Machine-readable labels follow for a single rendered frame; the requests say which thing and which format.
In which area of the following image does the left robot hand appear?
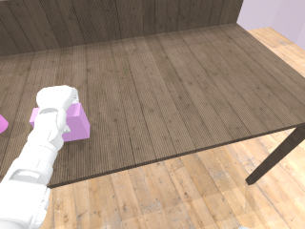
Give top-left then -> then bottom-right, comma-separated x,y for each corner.
36,85 -> 79,134

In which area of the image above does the sponge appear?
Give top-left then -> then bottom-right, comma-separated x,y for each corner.
30,103 -> 91,142

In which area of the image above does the table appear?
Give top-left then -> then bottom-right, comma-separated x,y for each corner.
0,0 -> 305,189

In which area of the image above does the robot left forearm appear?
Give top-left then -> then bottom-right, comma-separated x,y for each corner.
0,105 -> 67,193

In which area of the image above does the left robot upper arm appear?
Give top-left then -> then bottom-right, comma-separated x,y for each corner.
0,179 -> 51,229

